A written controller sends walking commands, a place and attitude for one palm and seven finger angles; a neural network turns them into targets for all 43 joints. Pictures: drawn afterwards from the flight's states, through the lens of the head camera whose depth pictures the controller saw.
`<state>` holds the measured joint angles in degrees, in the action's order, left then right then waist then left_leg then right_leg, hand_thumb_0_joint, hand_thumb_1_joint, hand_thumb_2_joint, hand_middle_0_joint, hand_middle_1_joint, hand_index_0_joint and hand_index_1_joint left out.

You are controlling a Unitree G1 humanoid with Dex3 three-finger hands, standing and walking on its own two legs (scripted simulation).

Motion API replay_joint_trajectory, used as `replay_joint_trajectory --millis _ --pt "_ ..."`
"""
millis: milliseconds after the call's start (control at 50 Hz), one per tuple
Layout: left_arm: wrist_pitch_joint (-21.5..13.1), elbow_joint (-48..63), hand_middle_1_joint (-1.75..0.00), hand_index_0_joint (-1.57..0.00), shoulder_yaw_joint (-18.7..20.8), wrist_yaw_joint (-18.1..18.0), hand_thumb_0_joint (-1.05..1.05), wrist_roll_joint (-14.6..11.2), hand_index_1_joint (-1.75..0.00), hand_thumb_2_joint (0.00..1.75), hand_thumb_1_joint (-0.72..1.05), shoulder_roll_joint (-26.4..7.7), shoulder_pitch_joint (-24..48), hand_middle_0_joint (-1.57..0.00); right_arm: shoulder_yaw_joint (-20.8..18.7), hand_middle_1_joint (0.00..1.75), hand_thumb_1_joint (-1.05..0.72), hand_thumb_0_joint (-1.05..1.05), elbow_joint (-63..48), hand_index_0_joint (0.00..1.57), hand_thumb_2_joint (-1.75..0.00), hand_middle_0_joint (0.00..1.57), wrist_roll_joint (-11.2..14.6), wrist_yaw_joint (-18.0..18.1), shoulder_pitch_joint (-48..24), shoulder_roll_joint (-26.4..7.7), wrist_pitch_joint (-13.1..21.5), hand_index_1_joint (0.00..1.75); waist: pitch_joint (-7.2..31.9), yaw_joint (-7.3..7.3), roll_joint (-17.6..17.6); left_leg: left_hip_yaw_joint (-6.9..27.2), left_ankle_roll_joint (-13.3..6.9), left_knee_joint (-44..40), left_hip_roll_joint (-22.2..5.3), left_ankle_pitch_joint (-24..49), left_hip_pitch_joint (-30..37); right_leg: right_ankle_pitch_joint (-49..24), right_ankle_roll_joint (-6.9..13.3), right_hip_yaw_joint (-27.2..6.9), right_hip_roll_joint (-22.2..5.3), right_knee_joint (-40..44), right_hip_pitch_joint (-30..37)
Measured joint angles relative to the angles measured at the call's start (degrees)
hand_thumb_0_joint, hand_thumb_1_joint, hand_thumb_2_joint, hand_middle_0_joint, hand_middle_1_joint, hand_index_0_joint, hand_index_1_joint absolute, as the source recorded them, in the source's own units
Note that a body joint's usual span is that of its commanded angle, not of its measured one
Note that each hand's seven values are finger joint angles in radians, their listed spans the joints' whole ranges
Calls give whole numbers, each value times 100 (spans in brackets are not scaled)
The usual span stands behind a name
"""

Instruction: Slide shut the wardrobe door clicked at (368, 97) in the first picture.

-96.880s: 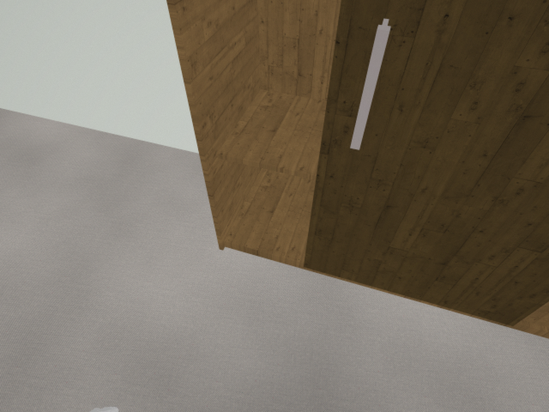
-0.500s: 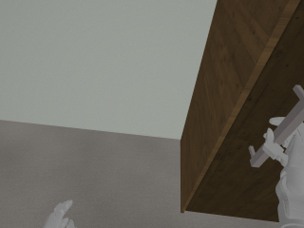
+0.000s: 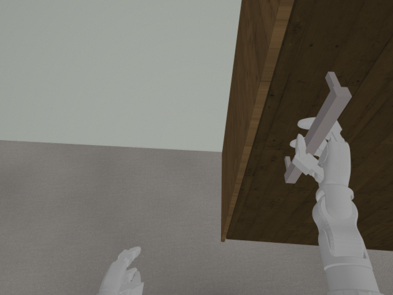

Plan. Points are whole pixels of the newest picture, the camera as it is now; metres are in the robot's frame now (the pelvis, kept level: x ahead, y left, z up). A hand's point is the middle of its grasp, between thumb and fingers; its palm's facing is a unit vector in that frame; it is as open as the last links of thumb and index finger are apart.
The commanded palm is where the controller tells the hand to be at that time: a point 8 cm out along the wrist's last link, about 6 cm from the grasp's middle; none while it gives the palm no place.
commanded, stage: stop walking and hold the door there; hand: right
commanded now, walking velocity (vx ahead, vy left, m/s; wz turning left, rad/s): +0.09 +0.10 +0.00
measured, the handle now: (307, 136) +0.40 -0.21 +0.10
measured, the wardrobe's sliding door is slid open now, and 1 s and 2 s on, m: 0.00 0.00 0.00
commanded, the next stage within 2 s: loosen the grip on the handle in 0.64 s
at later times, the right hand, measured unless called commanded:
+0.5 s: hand (297, 156) +0.35 -0.18 +0.10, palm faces +0.26 +0.95 -0.17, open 5.8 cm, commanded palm +0.32 -0.21 +0.09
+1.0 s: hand (299, 153) +0.35 -0.18 +0.11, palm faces +0.30 +0.94 -0.14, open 9.3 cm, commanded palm +0.31 -0.22 +0.10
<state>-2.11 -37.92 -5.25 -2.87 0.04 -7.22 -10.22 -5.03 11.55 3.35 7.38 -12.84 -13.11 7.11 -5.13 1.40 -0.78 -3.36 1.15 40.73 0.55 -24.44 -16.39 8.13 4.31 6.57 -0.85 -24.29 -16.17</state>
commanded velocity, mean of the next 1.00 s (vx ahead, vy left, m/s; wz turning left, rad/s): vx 0.03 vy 0.00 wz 0.00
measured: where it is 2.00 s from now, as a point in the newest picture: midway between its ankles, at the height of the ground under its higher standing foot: outside the picture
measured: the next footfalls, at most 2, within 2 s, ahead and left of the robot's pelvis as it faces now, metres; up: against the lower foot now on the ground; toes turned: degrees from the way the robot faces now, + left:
left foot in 0.14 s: +0.00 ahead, +0.12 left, +0.00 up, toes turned +3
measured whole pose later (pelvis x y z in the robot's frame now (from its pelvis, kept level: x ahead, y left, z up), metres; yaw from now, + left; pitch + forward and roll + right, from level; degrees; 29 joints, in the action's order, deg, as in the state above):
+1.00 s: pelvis -0.01 +0.03 -0.02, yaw -1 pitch +1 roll +0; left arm -5.9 -37.2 -0.9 -2.0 -1.5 -14.3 -11.5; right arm -12.0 24.4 2.4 5.7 -18.7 -14.9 6.2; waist 2.6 -0.3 -0.3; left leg -4.5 -2.2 34.3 0.6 -20.9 -14.9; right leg 10.0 1.9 5.9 -1.4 -31.8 -23.2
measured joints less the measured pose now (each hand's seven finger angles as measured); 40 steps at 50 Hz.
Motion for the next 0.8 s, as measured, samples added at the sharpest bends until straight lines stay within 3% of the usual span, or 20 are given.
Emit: replay_joint_trajectory --millis 140,220,440,740,780,800 --pt "1 -40 -30 -20 -7 -30 1 37 -30 90 90 -164 -14 -21 -36 140 -73 -10 272 30 -77 45 24 -5 -224 -168 -106 140 101 42 19 72 -169 -1579 -34 531 704 -86 -14 156 29 -20 -191" --pt "40 -44 -30 -20 148 -103 1 7 -30 90 90 -399 -49 -20 -151 140 -73 -10 509 30 -77 45 51 40 -266 -200 -94 140 153 -45 -78 55 -185 -1543 -12 873 637 -80 -68 159 -14 -74 -233" --pt "209 -235 -30 -20 466 -265 2 -116 -30 90 91 -876 -512 -20 -220 140 -71 -10 756 29 -82 45 56 42 121 -196 168 140 593 -93 -65 6 -215 -1202 4 474 723 354 -158 106 -64 -581 -249" --pt "135 16 -30 -20 288 -235 2 -113 -30 90 91 -565 -101 -20 -288 140 -74 -10 507 25 -81 45 89 65 224 -154 156 140 469 6 -148 35 -232 -1267 56 512 699 337 -196 126 -117 -530 -262" --pt "32 -2 -30 -20 401 -108 2 -48 -30 90 90 -461 -29 -20 -437 140 -68 -11 701 26 -80 46 -230 -306 -100 -285 117 140 364 103 -63 57 -251 -1235 77 557 634 292 -198 149 -140 -495 -277" --pt "-72 -66 -30 -20 423 -50 2 -91 -30 90 90 -409 -6 -20 -512 140 -65 -11 932 28 -79 46 -245 -450 -353 -325 0 140 412 87 40 21 -267 -1119 37 579 491 150 -203 125 -94 -406 -342"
